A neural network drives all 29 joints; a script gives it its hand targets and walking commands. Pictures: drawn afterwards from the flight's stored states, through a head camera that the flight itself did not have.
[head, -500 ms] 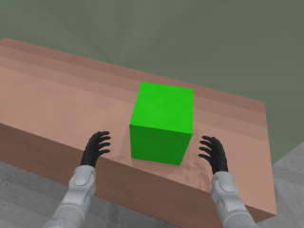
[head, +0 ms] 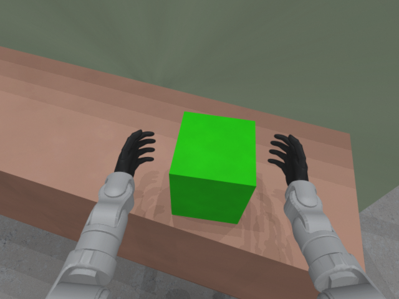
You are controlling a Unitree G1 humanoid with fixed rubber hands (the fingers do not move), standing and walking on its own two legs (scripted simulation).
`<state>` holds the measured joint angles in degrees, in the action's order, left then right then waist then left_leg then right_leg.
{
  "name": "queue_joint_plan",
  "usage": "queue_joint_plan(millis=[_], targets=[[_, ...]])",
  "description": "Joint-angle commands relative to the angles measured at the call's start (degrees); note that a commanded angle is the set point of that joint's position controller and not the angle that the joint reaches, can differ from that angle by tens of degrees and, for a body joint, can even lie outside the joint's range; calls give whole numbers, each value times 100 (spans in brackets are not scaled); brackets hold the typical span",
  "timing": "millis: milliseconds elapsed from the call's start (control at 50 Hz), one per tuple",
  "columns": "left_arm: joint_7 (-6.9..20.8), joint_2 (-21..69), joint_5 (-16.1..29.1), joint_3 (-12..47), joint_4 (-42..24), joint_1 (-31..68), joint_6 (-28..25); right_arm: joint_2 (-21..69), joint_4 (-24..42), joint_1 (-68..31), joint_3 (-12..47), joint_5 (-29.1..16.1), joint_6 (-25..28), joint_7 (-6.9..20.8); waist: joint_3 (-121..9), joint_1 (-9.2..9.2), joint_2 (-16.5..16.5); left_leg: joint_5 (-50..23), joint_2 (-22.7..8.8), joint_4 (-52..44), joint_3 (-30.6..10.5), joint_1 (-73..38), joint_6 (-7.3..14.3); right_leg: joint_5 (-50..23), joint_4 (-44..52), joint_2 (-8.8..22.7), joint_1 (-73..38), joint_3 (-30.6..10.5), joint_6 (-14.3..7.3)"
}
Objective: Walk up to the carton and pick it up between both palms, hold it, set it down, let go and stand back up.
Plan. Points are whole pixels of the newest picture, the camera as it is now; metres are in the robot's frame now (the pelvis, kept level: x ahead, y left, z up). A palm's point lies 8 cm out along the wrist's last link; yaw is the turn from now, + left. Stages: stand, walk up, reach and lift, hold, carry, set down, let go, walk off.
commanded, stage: reach and lift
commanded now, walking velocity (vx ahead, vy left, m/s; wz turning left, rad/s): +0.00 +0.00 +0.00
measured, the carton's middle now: (211, 169) +0.43 +0.00 -0.04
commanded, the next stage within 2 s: none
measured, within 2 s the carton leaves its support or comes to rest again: neither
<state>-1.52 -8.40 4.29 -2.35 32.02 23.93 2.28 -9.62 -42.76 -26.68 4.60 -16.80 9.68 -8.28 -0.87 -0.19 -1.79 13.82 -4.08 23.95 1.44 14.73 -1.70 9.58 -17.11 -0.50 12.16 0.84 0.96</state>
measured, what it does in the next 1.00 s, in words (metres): stands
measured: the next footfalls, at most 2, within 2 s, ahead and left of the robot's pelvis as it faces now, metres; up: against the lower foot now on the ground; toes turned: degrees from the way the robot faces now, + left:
none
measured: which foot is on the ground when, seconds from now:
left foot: down 0.00-1.00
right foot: down 0.00-1.00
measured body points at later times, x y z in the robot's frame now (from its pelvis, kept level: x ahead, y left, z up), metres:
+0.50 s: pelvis -0.02 -0.01 +0.00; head +0.03 +0.01 +0.44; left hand +0.43 +0.19 +0.09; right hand +0.43 -0.16 +0.09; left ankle -0.02 +0.13 -0.75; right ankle -0.01 -0.13 -0.75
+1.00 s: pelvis -0.02 +0.00 -0.03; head +0.10 +0.02 +0.40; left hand +0.43 +0.20 -0.01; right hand +0.44 -0.15 -0.01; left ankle -0.02 +0.13 -0.75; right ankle -0.01 -0.13 -0.75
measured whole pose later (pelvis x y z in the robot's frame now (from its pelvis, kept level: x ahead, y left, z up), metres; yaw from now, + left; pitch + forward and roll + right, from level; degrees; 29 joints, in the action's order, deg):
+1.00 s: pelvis -0.02 +0.00 -0.03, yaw +1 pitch +27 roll -3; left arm -4.6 -13.1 11.3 0.5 76.4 53.0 -23.3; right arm -7.2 -72.0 -51.2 -4.8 -11.9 19.3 -7.3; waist -13.2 0.7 0.9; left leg 14.4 -3.6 37.0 -2.4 49.5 -1.9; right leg 11.5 -30.6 -0.3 45.8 3.6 0.7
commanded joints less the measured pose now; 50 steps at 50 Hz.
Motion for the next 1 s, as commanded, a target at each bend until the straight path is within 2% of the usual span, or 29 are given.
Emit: queue_joint_plan(millis=[0, 20, 40, 80, 100, 140, 160, 200, 260, 280, 340, 360, 420, 460, 480, 520, 560, 620, 640, 680, 700, 720, 760, 820, 880, 900, 920, 940, 980], targets=[[121, -687, -300, -561, -800, 2135, 135, -694, 996, -2137, -116, -27, 1, -98, -2523, -61, 507, -3305, 530, 19, 234, -1027, -262, -2856, -239, -267, -1162, 96, 30], [108, -631, -353, -650, -738, 1888, 155, -672, 832, -1868, -142, -109, -35, -116, -2473, -109, 549, -3262, 530, -72, 278, -1034, -258, -2919, -288, -294, -1263, 46, 25], [91, -713, -325, -629, -889, 2471, 161, -702, 889, -2300, -241, -68, -87, -145, -2575, -11, 498, -3087, 531, -9, 258, -913, -235, -2810, -241, -311, -1130, 87, 49], [73, -724, -256, -650, -920, 2576, 147, -570, 1206, -2554, -200, -107, -124, -191, -2981, -181, 413, -2982, 517, -14, 297, -774, -158, -3006, -324, -247, -1277, -4, 48], [27, -802, -290, -758, -1041, 2901, 102, -569, 1007, -2636, -290, -68, -151, -225, -3229, -84, 550, -2909, 560, -27, 338, -676, -161, -3065, -358, -227, -1406, 4, 76], [-3, -735, -228, -668, -920, 2828, 97, -542, 1022, -2613, -293, -64, -180, -241, -3361, 3, 296, -2956, 486, 31, 288, -705, -170, -3036, -363, -272, -1307, 88, 88], [6, -818, -159, -715, -593, 3299, 130, -658, 1093, -3214, -313, -3, -264, -242, -3510, -32, 314, -2729, 489, 13, 303, -585, -155, -2820, -366, -251, -1267, 90, 103], [28, -803, -279, -617, -217, 3108, 166, -406, 988, -3101, -296, 54, -371, -233, -3312, -85, 199, -2738, 491, -107, 263, -494, -63, -2960, -352, -253, -1310, 85, 126], [-34, -1110, 144, -422, -76, 4335, 53, -694, 647, -3754, -575, 17, -569, -218, -3957, 112, 544, -2097, 459, 17, 282, -468, -194, -1906, -315, -249, -639, 135, 13], [-43, -1062, 241, -441, 388, 4309, 58, -680, 580, -3838, -588, 166, -625, -228, -3880, 14, 280, -2043, 435, -2, 234, -295, -123, -1809, -291, -232, -590, 104, 20], [-130, -969, 298, -305, 630, 4475, -6, -849, 102, -3990, -699, 146, -668, -240, -4245, 164, 554, -2479, 454, 104, 165, -544, -226, -2237, -352, -313, -509, 214, -5], [-134, -1141, 363, -318, 488, 4844, -27, -861, 111, -4320, -669, 47, -703, -212, -4510, 86, 618, -2551, 432, 142, 187, -541, -210, -2217, -390, -320, -427, 252, -26], [-96, -1087, 407, -75, 1647, 5259, -14, -1015, -763, -4732, -673, 54, -882, -128, -4008, 254, 494, -2069, 379, 115, 80, -527, -202, -1629, -298, -258, -26, 261, -41], [-90, -1125, 514, -12, 2165, 5420, -181, -1055, -1184, -4893, -645, 108, -852, -134, -3990, 206, 336, -1875, 356, 162, 59, -500, -203, -1486, -364, -250, 20, 232, 2], [-126, -1128, 476, 26, 2285, 5682, -297, -1122, -1103, -5253, -639, 73, -783, -144, -4225, 166, 474, -1942, 379, 180, 46, -525, -212, -1577, -401, -215, 0, 290, 26], [-64, -1110, 452, -116, 2782, 5206, -464, -887, -1093, -4993, -465, -52, -623, -167, -4183, 59, 72, -2454, 407, 261, 66, -189, -119, -2222, -414, -164, -497, 133, 42], [-24, -1098, 392, -176, 3315, 4957, -790, -763, -1794, -4668, -258, -161, -459, -148, -3945, 73, 284, -2142, 448, 256, 13, 436, -130, -2327, -646, -91, -567, 62, 80], [64, -1198, 190, -352, 4106, 4732, -1384, -473, -2337, -4499, -143, -250, -130, -84, -3649, -106, 147, -2155, 464, 239, 123, 1035, -69, -2359, -799, -8, -714, -37, 118], [75, -1227, 137, -467, 4158, 4629, -1577, -479, -2290, -4458, 12, -255, 28, -60, -3750, -94, 75, -2233, 496, 288, 96, 1128, -107, -2658, -920, 9, -801, -6, 168], [62, -1406, 121, -699, 3982, 4782, -1972, -382, -1992, -4573, 82, -166, 347, -112, -4361, -288, 9, -2475, 542, 357, 115, 1449, -42, -3355, -1173, 34, -1256, -125, 228], [49, -1318, 154, -564, 4339, 4947, -2102, -401, -2355, -4513, -61, -204, 449, -79, -4173, -106, 81, -2134, 550, 366, 141, 1803, -107, -3102, -1241, 104, -913, -118, 184], [20, -1337, 161, -456, 4039, 5183, -2280, -397, -2024, -4726, -175, -153, 587, -93, -4286, -141, 375, -2252, 536, 382, 79, 1604, -153, -2720, -1193, 59, -803, -39, 139], [-42, -1484, 273, -294, 3844, 5683, -2554, -447, -2079, -5068, -395, -76, 734, -35, -4432, 29, 665, -2140, 479, 592, 77, 1279, -253, -1928, -1055, -16, -51, 78, 43], [-170, -1009, 532, 123, 3705, 5991, -2746, -564, -2047, -5109, -761, 291, 972, 40, -4987, 189, 913, -2497, 394, 1010, -5, 372, -478, -1352, -1177, -166, 1294, 311, -150], [-301, -872, 788, 385, 3043, 6135, -2985, -556, -1684, -4901, -1014, 483, 1220, 95, -6617, 398, 1104, -3299, 312, 1488, 34, -381, -655, -2003, -1316, -287, 1731, 530, -167], [-298, -907, 761, 361, 3114, 6244, -2958, -797, -1721, -5011, -1012, 531, 1254, 107, -6789, 384, 1365, -3493, 316, 1595, 35, -409, -694, -2195, -1512, -318, 1800, 530, -175], [-317, -863, 765, 346, 3151, 6242, -2909, -905, -1702, -5122, -1104, 610, 1284, 139, -6986, 407, 1234, -3704, 312, 1662, 2, -520, -683, -2263, -1520, -368, 1810, 553, -165], [-330, -836, 638, 345, 3273, 6053, -2861, -937, -1901, -4999, -1144, 636, 1288, 153, -6987, 322, 1391, -4052, 316, 1764, -8, -732, -719, -2301, -1531, -394, 1945, 599, -169], [-266, -868, 591, 127, 3409, 5567, -2768, -872, -1944, -4883, -703, 366, 1309, 164, -6803, 127, 1082, -4299, 307, 1860, 31, -651, -653, -2735, -1642, -400, 1696, 454, -136]])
